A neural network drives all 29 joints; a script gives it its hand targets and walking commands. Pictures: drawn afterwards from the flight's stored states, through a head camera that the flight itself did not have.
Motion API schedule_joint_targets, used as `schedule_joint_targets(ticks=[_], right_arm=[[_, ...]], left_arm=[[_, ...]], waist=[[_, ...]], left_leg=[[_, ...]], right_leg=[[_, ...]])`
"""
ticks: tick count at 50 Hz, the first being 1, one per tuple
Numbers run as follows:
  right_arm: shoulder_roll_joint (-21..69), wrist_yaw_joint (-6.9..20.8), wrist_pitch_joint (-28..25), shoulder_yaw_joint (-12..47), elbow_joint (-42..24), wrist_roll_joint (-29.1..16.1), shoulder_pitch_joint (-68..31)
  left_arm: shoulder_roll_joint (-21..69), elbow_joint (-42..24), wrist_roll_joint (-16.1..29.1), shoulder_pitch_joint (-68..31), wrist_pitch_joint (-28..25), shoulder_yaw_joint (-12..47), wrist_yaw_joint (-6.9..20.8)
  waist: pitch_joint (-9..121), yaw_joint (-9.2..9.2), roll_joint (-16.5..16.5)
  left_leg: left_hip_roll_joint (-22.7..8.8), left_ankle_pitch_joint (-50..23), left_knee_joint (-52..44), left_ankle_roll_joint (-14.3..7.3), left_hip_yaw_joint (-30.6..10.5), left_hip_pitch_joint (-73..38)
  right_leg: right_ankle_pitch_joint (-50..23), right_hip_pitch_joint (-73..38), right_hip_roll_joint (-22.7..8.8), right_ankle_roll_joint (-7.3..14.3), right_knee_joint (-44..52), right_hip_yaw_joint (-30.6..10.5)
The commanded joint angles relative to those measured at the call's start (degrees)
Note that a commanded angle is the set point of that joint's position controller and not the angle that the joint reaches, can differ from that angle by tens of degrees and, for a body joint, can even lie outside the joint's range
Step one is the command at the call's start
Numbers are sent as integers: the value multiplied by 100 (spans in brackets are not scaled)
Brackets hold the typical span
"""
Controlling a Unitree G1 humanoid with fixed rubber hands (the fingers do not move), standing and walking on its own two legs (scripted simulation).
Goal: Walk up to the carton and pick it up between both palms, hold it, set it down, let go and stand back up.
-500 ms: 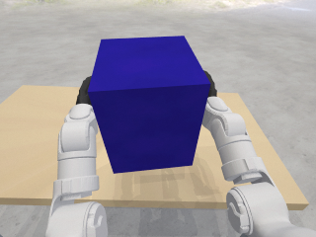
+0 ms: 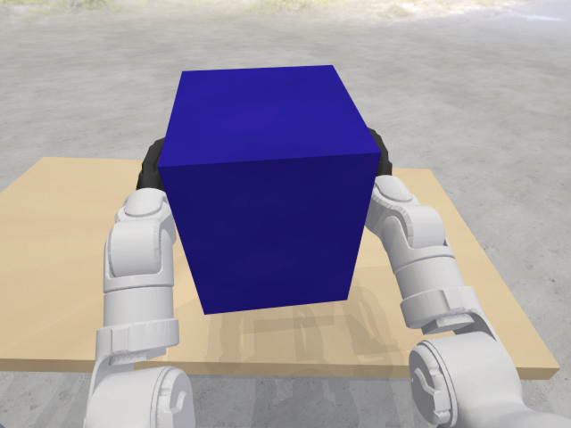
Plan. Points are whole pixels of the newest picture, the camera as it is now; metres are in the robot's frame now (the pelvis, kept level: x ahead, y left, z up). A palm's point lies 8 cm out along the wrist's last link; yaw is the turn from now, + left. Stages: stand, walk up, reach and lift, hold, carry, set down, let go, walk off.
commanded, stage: hold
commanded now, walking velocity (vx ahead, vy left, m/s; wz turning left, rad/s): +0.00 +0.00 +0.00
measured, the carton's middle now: (268, 190) +0.37 +0.00 +0.21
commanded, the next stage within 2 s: none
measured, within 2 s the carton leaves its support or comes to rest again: neither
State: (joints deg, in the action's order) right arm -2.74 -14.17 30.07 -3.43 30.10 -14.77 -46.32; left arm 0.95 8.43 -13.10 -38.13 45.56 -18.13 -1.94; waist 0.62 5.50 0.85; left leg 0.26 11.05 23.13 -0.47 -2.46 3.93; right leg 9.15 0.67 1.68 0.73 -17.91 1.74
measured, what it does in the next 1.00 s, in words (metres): stands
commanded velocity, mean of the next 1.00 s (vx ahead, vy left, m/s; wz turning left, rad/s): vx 0.00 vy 0.00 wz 0.00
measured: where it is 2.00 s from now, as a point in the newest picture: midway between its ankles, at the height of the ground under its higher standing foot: outside the picture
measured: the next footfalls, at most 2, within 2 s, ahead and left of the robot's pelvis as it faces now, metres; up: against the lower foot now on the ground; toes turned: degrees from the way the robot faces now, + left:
none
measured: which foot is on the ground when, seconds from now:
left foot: down 0.00-1.00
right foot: down 0.00-1.00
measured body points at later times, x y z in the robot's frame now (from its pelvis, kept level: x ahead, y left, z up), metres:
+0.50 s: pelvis +0.00 +0.00 +0.00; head -0.07 +0.02 +0.45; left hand +0.38 +0.15 +0.22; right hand +0.38 -0.14 +0.23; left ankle +0.03 +0.11 -0.75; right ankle +0.02 -0.11 -0.75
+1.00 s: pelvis +0.00 +0.00 +0.00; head -0.06 +0.02 +0.45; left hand +0.38 +0.15 +0.22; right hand +0.38 -0.15 +0.23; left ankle +0.03 +0.11 -0.75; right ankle +0.02 -0.11 -0.75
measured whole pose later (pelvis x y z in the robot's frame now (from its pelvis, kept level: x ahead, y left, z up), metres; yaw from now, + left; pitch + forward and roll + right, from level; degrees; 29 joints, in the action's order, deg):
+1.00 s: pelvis +0.00 +0.00 +0.00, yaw +0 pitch -8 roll -1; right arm -2.4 -14.1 29.7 -3.7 29.5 -14.8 -45.6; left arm 1.1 7.8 -12.9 -37.6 45.5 -18.0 -2.2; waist 0.7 5.5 1.0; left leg 0.3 11.2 23.1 -0.4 -2.4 3.8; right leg 9.3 0.6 1.8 0.8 -18.0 1.5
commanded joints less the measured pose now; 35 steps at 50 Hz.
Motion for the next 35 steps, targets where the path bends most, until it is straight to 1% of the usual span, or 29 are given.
schedule_joint_targets(ticks=[1, 2, 3, 4, 5, 6, 7, 9, 10, 11, 13, 14, 15, 16, 17, 18, 21, 22, 24, 26, 27, 28, 29, 30, 31, 32, 33, 34, 35], right_arm=[[3542, 669, -338, 2157, -1780, -665, -4788], [3468, 684, -326, 2099, -1647, -634, -4681], [3517, 690, -333, 2139, -1649, -605, -4767], [3565, 703, -353, 2116, -1673, -598, -4855], [3641, 709, -369, 2108, -1662, -597, -4896], [3642, 707, -393, 2093, -1720, -601, -4864], [3724, 695, -418, 2112, -1800, -624, -4946], [3599, 719, -399, 2071, -1651, -629, -4904], [3561, 739, -407, 2028, -1623, -594, -4957], [3633, 732, -405, 2016, -1605, -568, -4934], [3614, 761, -401, 1971, -1386, -514, -4930], [3597, 764, -404, 1922, -1278, -498, -4944], [3596, 771, -410, 1926, -1284, -468, -5046], [3596, 773, -413, 1872, -1223, -434, -5005], [3673, 773, -446, 1924, -1335, -492, -5071], [3725, 759, -458, 1952, -1370, -517, -5060], [3728, 725, -463, 2079, -1505, -630, -4947], [3662, 728, -468, 2019, -1466, -588, -5088], [3621, 713, -447, 2000, -1431, -617, -4861], [3626, 710, -406, 1977, -1294, -566, -4856], [3670, 711, -399, 2001, -1274, -583, -4798], [3667, 713, -404, 2010, -1354, -561, -4865], [3692, 696, -427, 1984, -1409, -575, -4853], [3728, 692, -435, 2049, -1488, -597, -4858], [3718, 678, -433, 2057, -1536, -608, -4810], [3648, 691, -436, 2081, -1565, -608, -4919], [3706, 679, -430, 2131, -1642, -610, -4815], [3663, 658, -452, 2189, -1795, -682, -4826], [3650, 656, -451, 2207, -1882, -725, -4825]], left_arm=[[3009, -803, 935, -5009, -389, 2966, 841], [2982, -765, 884, -4982, -370, 2958, 848], [2931, -726, 866, -5082, -379, 2899, 852], [2983, -752, 921, -5132, -395, 2967, 846], [2956, -734, 922, -5242, -430, 2934, 843], [3035, -786, 974, -5209, -448, 3012, 848], [3024, -887, 1028, -5364, -484, 3086, 827], [3081, -829, 1014, -5338, -465, 3094, 789], [3062, -588, 947, -5180, -442, 3009, 791], [2996, -695, 1003, -5289, -475, 2992, 793], [3019, -626, 943, -5345, -477, 2947, 777], [3001, -506, 913, -5322, -463, 2922, 798], [2973, -343, 869, -5334, -464, 2836, 814], [3010, -317, 882, -5265, -461, 2834, 824], [3038, -337, 930, -5305, -485, 2855, 822], [3038, -469, 1009, -5425, -515, 2921, 822], [3027, -763, 1027, -5389, -556, 2987, 777], [3105, -508, 1028, -5342, -540, 2989, 763], [3079, -651, 976, -5253, -506, 2980, 783], [3016, -506, 902, -5185, -485, 2872, 809], [2954, -658, 918, -5292, -498, 2838, 807], [2938, -542, 924, -5265, -490, 2865, 817], [2951, -595, 959, -5236, -509, 2910, 836], [2918, -694, 965, -5295, -526, 2868, 825], [2983, -841, 1015, -5278, -529, 3000, 811], [2996, -644, 954, -5195, -491, 2935, 814], [3051, -844, 1060, -5258, -518, 3088, 797], [3146, -908, 1080, -5184, -507, 3192, 797], [3111, -1062, 1108, -5233, -513, 3246, 775]], waist=[[2620, -8, -287], [2514, 31, -336], [2549, -11, -267], [2594, 24, -277], [2642, -14, -306], [2749, 42, -317], [2946, 19, -417], [2865, 56, -467], [2702, 7, -413], [2755, 57, -343], [2626, 0, -417], [2566, 20, -398], [2484, -14, -329], [2463, 18, -323], [2610, -15, -283], [2749, 24, -302], [3063, -11, -444], [2933, 17, -416], [2861, 57, -420], [2592, 15, -364], [2686, 26, -326], [2606, 12, -319], [2752, 47, -337], [2775, 8, -301], [2854, 66, -379], [2775, -1, -357], [2895, 85, -427], [3019, 108, -495], [3157, 73, -493]], left_leg=[[200, -1396, -307, 261, 141, -588], [185, -1329, -341, 280, 143, -544], [189, -1127, -376, 237, 146, -499], [178, -1154, -381, 241, 145, -487], [199, -1049, -382, 211, 158, -408], [198, -1111, -364, 227, 166, -495], [200, -1161, -334, 245, 173, -505], [179, -1260, -313, 298, 121, -609], [185, -1067, -357, 264, 124, -509], [210, -982, -371, 224, 149, -435], [200, -865, -418, 229, 154, -390], [191, -773, -434, 227, 154, -340], [182, -627, -483, 192, 159, -311], [173, -660, -499, 191, 166, -296], [180, -731, -474, 183, 173, -302], [207, -753, -435, 177, 186, -312], [219, -1218, -335, 234, 158, -551], [187, -1204, -351, 253, 129, -540], [197, -1237, -339, 251, 130, -573], [204, -1060, -386, 209, 162, -463], [214, -981, -415, 195, 165, -422], [224, -919, -416, 185, 188, -362], [234, -1050, -386, 186, 173, -449], [237, -1045, -394, 177, 178, -432], [244, -1200, -352, 217, 162, -485], [217, -1174, -367, 218, 156, -512], [220, -1316, -332, 255, 153, -591], [210, -1591, -244, 291, 134, -730], [206, -1643, -218, 315, 129, -777]], right_leg=[[-1229, -432, 189, -293, 156, 80], [-1140, -405, 194, -270, 156, 101], [-991, -404, 181, -275, 166, 96], [-1043, -375, 178, -279, 147, 104], [-977, -413, 143, -288, 154, 65], [-1058, -434, 146, -294, 152, 73], [-1102, -460, 144, -295, 111, 76], [-1033, -363, 206, -263, 122, 99], [-885, -299, 182, -258, 172, 84], [-949, -373, 138, -292, 155, 73], [-768, -295, 143, -258, 176, 88], [-717, -328, 134, -256, 174, 87], [-597, -280, 120, -265, 197, 95], [-613, -291, 121, -259, 206, 102], [-698, -360, 127, -273, 185, 103], [-787, -409, 113, -305, 165, 63], [-1159, -524, 157, -295, 123, 77], [-1057, -396, 182, -266, 139, 109], [-1107, -398, 181, -281, 149, 86], [-995, -392, 143, -302, 182, 70], [-965, -465, 136, -321, 164, 80], [-965, -448, 101, -335, 175, 55], [-1135, -475, 115, -335, 152, 51], [-1098, -508, 116, -348, 156, 61], [-1238, -535, 133, -342, 124, 69], [-1122, -449, 152, -316, 153, 80], [-1245, -484, 166, -317, 131, 79], [-1417, -514, 205, -297, 95, 89], [-1442, -487, 220, -289, 91, 85]])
